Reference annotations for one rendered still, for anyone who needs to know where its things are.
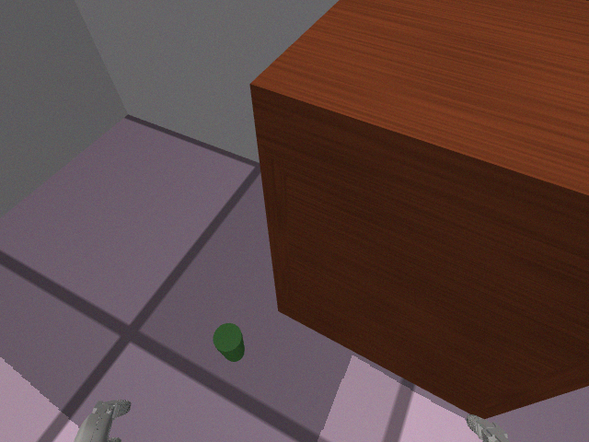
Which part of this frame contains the cup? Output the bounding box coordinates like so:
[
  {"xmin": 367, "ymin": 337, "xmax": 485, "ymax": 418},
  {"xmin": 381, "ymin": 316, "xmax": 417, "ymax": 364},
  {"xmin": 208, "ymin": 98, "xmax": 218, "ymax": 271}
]
[{"xmin": 213, "ymin": 323, "xmax": 245, "ymax": 362}]

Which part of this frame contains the right robot hand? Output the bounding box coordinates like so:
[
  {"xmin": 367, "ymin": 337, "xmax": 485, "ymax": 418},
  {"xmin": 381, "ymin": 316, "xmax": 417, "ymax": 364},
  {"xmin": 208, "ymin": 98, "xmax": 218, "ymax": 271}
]
[{"xmin": 467, "ymin": 414, "xmax": 510, "ymax": 442}]

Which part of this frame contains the left robot hand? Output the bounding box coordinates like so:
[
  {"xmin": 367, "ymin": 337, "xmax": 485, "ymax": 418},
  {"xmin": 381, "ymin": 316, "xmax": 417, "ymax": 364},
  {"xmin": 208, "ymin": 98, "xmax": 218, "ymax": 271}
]
[{"xmin": 74, "ymin": 400, "xmax": 131, "ymax": 442}]

